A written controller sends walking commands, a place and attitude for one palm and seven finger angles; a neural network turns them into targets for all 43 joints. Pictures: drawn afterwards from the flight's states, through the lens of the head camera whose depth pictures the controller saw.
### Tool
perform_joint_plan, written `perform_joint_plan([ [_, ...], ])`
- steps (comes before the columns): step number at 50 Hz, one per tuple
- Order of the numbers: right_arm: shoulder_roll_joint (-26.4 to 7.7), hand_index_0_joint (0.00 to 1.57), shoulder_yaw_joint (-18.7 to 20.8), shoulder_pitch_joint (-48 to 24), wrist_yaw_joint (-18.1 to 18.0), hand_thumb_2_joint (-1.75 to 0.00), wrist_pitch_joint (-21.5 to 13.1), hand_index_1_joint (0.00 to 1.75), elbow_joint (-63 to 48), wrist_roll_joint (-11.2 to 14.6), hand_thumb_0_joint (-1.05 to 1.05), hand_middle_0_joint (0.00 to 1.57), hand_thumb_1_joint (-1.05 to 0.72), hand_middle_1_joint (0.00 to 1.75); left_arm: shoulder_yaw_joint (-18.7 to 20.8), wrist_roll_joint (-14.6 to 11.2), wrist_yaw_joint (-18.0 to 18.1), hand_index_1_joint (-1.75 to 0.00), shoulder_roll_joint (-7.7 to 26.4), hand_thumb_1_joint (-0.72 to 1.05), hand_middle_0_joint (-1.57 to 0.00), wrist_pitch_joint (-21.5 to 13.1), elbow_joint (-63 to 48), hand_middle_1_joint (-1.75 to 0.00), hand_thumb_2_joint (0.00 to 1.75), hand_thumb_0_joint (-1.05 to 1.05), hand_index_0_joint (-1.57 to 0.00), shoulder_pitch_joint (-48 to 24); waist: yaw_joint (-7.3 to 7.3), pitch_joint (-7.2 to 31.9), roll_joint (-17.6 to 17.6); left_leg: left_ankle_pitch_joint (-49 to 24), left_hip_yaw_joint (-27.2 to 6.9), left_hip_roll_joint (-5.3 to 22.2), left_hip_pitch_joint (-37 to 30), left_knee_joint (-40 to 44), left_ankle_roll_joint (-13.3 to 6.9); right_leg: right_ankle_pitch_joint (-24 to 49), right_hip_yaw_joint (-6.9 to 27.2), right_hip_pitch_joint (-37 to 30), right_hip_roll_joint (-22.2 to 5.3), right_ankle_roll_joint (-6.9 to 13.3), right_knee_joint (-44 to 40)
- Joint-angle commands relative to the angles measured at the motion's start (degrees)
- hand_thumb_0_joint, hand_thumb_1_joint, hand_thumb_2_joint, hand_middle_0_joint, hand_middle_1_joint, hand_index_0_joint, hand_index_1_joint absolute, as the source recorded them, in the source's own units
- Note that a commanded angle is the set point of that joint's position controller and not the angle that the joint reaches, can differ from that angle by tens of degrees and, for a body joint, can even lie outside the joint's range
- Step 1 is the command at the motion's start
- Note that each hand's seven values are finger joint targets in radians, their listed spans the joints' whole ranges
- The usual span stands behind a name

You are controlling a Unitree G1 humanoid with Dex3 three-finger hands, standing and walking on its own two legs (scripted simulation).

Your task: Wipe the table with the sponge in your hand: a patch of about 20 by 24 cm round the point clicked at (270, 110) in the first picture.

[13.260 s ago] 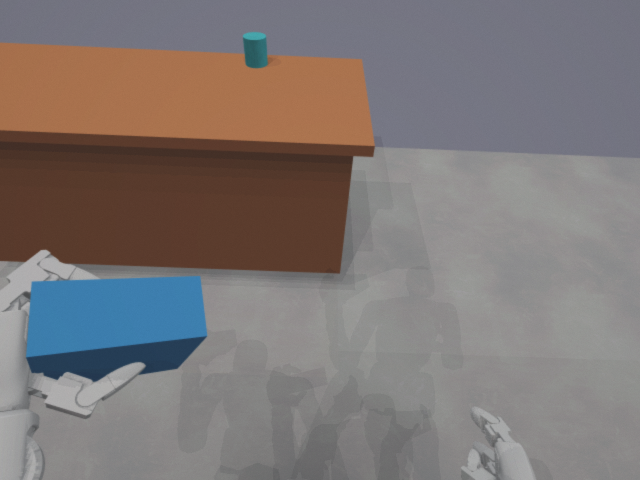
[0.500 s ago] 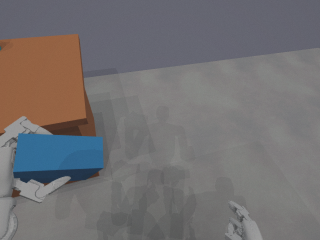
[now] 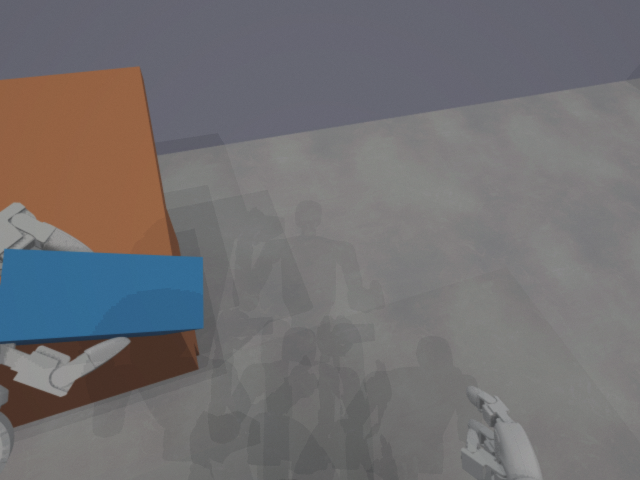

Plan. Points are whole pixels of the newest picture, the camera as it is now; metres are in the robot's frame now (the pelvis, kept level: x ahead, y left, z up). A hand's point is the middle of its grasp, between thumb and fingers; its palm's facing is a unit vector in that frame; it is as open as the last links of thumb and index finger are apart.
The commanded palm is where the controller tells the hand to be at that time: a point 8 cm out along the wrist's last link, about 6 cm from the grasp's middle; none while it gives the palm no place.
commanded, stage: shuffle to correct the standing spot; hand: left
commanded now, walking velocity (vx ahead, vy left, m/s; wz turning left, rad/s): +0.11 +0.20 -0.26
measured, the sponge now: (131, 301) +0.24 +0.20 +0.15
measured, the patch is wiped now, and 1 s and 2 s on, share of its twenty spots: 0.00 0.00 0.00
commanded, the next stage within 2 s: none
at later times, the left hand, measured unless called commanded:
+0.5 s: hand out of the picture +0.26 +0.31 +0.18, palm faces +0.28 -0.79 -0.55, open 10.3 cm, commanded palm +0.20 +0.35 +0.20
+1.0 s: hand out of the picture +0.27 +0.44 +0.19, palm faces +0.37 -0.81 -0.45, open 10.2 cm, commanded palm +0.22 +0.47 +0.20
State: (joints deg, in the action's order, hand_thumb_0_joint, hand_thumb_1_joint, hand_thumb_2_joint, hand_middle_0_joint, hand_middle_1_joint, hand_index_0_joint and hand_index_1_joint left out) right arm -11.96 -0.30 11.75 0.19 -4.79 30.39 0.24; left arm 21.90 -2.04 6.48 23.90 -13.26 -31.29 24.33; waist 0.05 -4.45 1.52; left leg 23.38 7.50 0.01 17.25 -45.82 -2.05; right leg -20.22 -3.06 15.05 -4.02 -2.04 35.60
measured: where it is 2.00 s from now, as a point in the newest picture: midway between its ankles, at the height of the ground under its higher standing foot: outside the picture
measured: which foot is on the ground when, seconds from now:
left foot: down 0.00-0.00, up 0.02-0.06, down 0.08-0.44, up 0.46-0.76, down 0.78-1.00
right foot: down 0.00-0.10, up 0.12-0.42, down 0.44-0.80, up 0.82-0.96, down 0.98-1.00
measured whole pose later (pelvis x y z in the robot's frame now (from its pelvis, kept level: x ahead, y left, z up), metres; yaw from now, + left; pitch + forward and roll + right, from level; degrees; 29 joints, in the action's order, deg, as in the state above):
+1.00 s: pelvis +0.03 +0.21 +0.00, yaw -5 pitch -1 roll +1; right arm -8.7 -1.6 13.7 -0.2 -7.9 32.5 0.9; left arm 23.7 -1.2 8.1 22.9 -11.9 -28.8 25.2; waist 0.2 -2.5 0.3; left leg 15.6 4.3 2.3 23.0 -39.6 -0.2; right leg -21.2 -8.0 17.5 -1.6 0.2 39.7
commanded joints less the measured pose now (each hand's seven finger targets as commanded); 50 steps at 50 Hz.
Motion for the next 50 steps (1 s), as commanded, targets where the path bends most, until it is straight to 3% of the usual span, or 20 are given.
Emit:
perform_joint_plan([
  [1, -7.1, 0.2, 3.0, -4.0, 0.9, -0.9, -2.3, 0.3, -6.6, -0.2, 0.0, 0.2, -0.9, 0.3, 8.9, -0.8, 2.9, -1.6, 8.7, 0.1, -1.2, -5.7, -13.1, -1.6, 1.3, 0.0, -1.2, -2.1, 1.85, 11.1, 6.4, 11.7, -19.1, 7.3, 17.5, -4.0, 1.0, 39.7, 25.8, -15.9, -20.4, 14.3, -2.7],
  [3, -6.2, 0.2, 2.6, -2.5, 0.3, -0.9, -0.5, 0.3, -5.2, 0.1, 0.0, 0.2, -0.9, 0.3, 7.8, -0.3, 2.1, -1.6, 7.5, 0.1, -1.2, -4.7, -13.4, -1.6, 1.3, 0.0, -1.2, -5.1, -2.7, 10.1, -5.1, -4.6, -9.9, 1.9, -4.5, 19.5, 1.5, 19.8, 7.5, 2.0, -6.3, 5.7, 5.4],
  [4, -7.6, 0.2, 3.4, -3.6, -0.1, -0.9, -1.1, 0.3, -5.8, 0.6, 0.0, 0.2, -0.9, 0.3, 6.7, -0.5, 1.5, -1.6, 6.9, 0.1, -1.2, -4.9, -15.9, -1.6, 1.3, 0.0, -1.2, -7.6, -2.7, 9.0, -20.3, -15.7, -18.1, 6.5, -13.1, 25.9, -0.1, 4.2, -0.7, 13.5, 3.8, 1.9, 18.8],
  [5, -7.9, 0.2, 4.2, -3.9, -0.1, -0.9, -2.1, 0.3, -6.9, 0.3, 0.0, 0.2, -0.9, 0.3, 6.6, 0.5, 1.5, -1.6, 7.7, 0.1, -1.2, -5.1, -16.9, -1.6, 1.3, 0.0, -1.2, -9.6, -1.74, 11.0, -27.2, -27.6, -25.7, 13.1, -16.3, 26.7, -4.7, -14.7, -1.0, 19.0, 6.6, 1.4, 30.8],
  [9, -6.8, 0.2, 4.4, -2.3, 0.3, -0.9, -3.6, 0.3, -6.0, 0.1, 0.0, 0.2, -0.9, 0.3, 4.4, 1.1, 1.4, -1.6, 6.4, 0.1, -1.2, -4.7, -14.1, -1.6, 1.3, 0.0, -1.2, -10.7, -1.7, 8.4, -8.0, -39.8, -22.3, 13.5, -16.6, 23.8, -5.4, -7.5, 2.5, 23.9, 2.2, 2.4, 38.0],
  [12, -6.8, 0.2, 3.8, -3.6, 0.4, -0.9, -4.4, 0.3, -6.0, 0.3, 0.0, 0.2, -0.9, 0.3, 5.3, 0.9, 1.2, -1.6, 7.6, 0.1, -1.2, -4.0, -14.9, -1.6, 1.3, 0.0, -1.2, -5.6, -0.39, 8.8, -10.6, -41.2, -13.8, 9.9, -14.7, 24.1, -3.7, -1.3, -1.6, 19.7, 2.0, 2.2, 27.8],
  [19, -6.9, 0.2, 2.8, -3.9, -0.2, -0.9, -1.6, 0.3, -7.6, -0.7, 0.0, 0.2, -0.9, 0.3, 10.1, -1.7, 1.3, -1.6, 9.9, 0.1, -1.2, -2.4, -9.3, -1.6, 1.3, 0.0, -1.2, 7.1, 1.41, 13.2, -9.2, -44.2, -10.0, 8.2, -2.9, 16.7, 2.4, 7.6, -8.6, -6.0, 3.3, 3.9, -3.0],
  [20, -7.5, 0.2, 3.4, -4.2, -0.2, -0.9, -1.3, 0.3, -7.7, -0.7, 0.0, 0.2, -0.9, 0.3, 10.8, -1.9, 1.4, -1.6, 10.1, 0.1, -1.2, -2.5, -8.7, -1.6, 1.3, 0.0, -1.2, 6.8, 2.6, 15.1, -6.2, -41.5, -9.7, 6.7, 4.7, 7.5, 4.5, 13.2, -7.8, -16.7, 1.7, 5.5, -8.8],
  [21, -7.5, 0.2, 3.8, -4.0, 0.0, -0.9, -0.9, 0.3, -7.4, 0.1, 0.0, 0.2, -0.9, 0.3, 11.3, -1.5, 1.6, -1.6, 10.9, 0.1, -1.2, -2.9, -7.7, -1.6, 1.3, 0.0, -1.2, 6.0, 3.68, 18.2, 4.1, -28.2, -7.5, 3.4, 15.9, -12.5, 5.1, 19.7, 2.6, -27.4, -9.0, 11.1, -9.8],
  [22, -7.7, 0.2, 3.5, -3.5, 0.2, -0.9, -0.9, 0.3, -7.7, -0.3, 0.0, 0.2, -0.9, 0.3, 11.3, -1.9, 1.6, -1.6, 10.8, 0.1, -1.2, -3.4, -3.6, -1.6, 1.3, 0.0, -1.2, 6.2, 1.79, 18.8, 14.1, 5.5, -8.8, -2.1, 26.7, -30.4, 3.1, 32.1, 26.3, -27.9, -24.0, 17.7, -11.3],
  [23, -8.7, 0.2, 3.3, -4.2, 0.0, -0.9, -0.6, 0.3, -7.3, -1.2, 0.0, 0.2, -0.9, 0.3, 12.6, -2.3, 2.0, -1.6, 10.4, 0.1, -1.2, -3.1, -3.4, -1.6, 1.3, 0.0, -1.2, 3.8, 1.12, 13.5, 9.7, 5.1, -18.3, 2.4, 27.6, -34.7, 3.0, 26.8, 31.7, -17.7, -29.1, 17.8, -14.7],
  [29, -6.4, 0.2, 2.0, -5.4, 0.1, -0.9, -0.9, 0.3, -3.8, -0.7, 0.0, 0.2, -0.9, 0.3, 5.8, 0.0, 2.0, -1.6, 8.6, 0.1, -1.2, -4.2, -12.9, -1.6, 1.3, 0.0, -1.2, -4.6, -0.01, 6.8, 1.5, -8.4, -9.6, 6.6, 14.7, -20.7, 3.9, 11.5, 6.9, 4.6, -14.9, 9.3, -17.4],
  [36, -4.4, 0.2, 2.6, -3.9, -3.2, -0.9, -4.6, 0.3, -3.9, -1.1, 0.0, 0.2, -0.9, 0.3, 7.9, 0.7, 3.7, -1.6, 11.7, 0.1, -1.2, -2.5, -14.7, -1.6, 1.3, 0.0, -1.2, -7.7, 1.21, 8.3, 4.3, -8.8, 3.4, -0.4, -5.2, 12.2, 3.4, -2.3, 3.4, 3.9, -11.1, 6.3, -12.1],
  [38, -5.5, 0.2, 3.2, -2.2, -3.4, -0.9, -4.2, 0.3, -4.8, -0.1, 0.0, 0.2, -0.9, 0.3, 7.8, 0.3, 3.1, -1.6, 10.5, 0.1, -1.2, -2.8, -13.9, -1.6, 1.3, 0.0, -1.2, -7.2, 0.15, 8.9, -5.5, -6.9, -2.8, 2.4, -6.9, 20.1, 2.0, -2.6, 0.2, 4.3, -6.9, 3.2, 0.5],
  [40, -7.7, 0.2, 4.2, -1.9, -3.0, -0.9, -4.5, 0.3, -6.4, 0.6, 0.0, 0.2, -0.9, 0.3, 8.6, 0.3, 2.7, -1.6, 9.8, 0.1, -1.2, -4.0, -11.5, -1.6, 1.3, 0.0, -1.2, -6.7, 0.25, 7.6, -19.9, -20.4, -21.4, 15.6, -3.3, 27.7, -5.2, -11.8, -4.5, 10.2, 2.9, 0.0, 21.3],
  [41, -8.0, 0.2, 5.0, -1.0, -2.6, -0.9, -4.6, 0.3, -5.8, 0.7, 0.0, 0.2, -0.9, 0.3, 8.6, 0.6, 2.3, -1.6, 9.9, 0.1, -1.2, -4.1, -6.4, -1.6, 1.3, 0.0, -1.2, -4.4, 0.03, 7.5, -14.9, -20.9, -20.6, 15.8, -1.3, 27.5, -6.4, -15.3, -2.3, 10.9, 2.5, 0.9, 25.5],
  [43, -7.1, 0.2, 4.7, -1.8, -2.1, -0.9, -5.0, 0.3, -5.5, 0.4, 0.0, 0.2, -0.9, 0.3, 8.3, 0.2, 1.8, -1.6, 8.5, 0.1, -1.2, -3.9, -6.4, -1.6, 1.3, 0.0, -1.2, -2.1, 0.0, 8.8, -18.2, -19.9, -16.4, 13.7, 0.6, 24.4, -7.2, -11.2, -2.0, 9.2, 0.8, 0.9, 23.4],
  [48, -6.9, 0.2, 2.2, -3.1, -0.7, -0.9, -5.8, 0.3, -5.5, 0.7, 0.0, 0.2, -0.9, 0.3, 5.2, 0.0, 2.1, -1.6, 7.4, 0.1, -1.2, -2.7, -14.0, -1.6, 1.3, 0.0, -1.2, -1.2, 1.13, 10.5, -12.0, -7.5, -9.2, 8.4, 9.9, 16.3, -2.4, 4.6, -2.6, -9.4, 0.6, 1.5, -7.1],
  [49, -5.8, 0.2, 1.8, -3.1, -0.5, -0.9, -5.5, 0.3, -5.8, 0.4, 0.0, 0.2, -0.9, 0.3, 5.9, 0.7, 2.4, -1.6, 9.0, 0.1, -1.2, -2.5, -13.9, -1.6, 1.3, 0.0, -1.2, -1.1, 1.14, 10.8, -2.1, -1.7, -5.9, 4.5, 15.6, 8.0, -0.1, 4.6, 8.2, -13.7, -7.3, 4.7, -13.5],
  [50, -5.1, 0.2, 1.6, -3.8, -0.3, -0.9, -5.0, 0.3, -6.0, 0.0, 0.0, 0.2, -0.9, 0.3, 7.9, 0.7, 3.0, -1.6, 11.8, 0.1, -1.2, -2.4, -12.5, -1.6, 1.3, 0.0, -1.2, -2.1, 1.3, 9.2, 10.9, 4.3, -3.2, -0.6, 22.0, -6.5, 2.6, 10.2, 28.2, -13.2, -19.9, 10.1, -18.6],
])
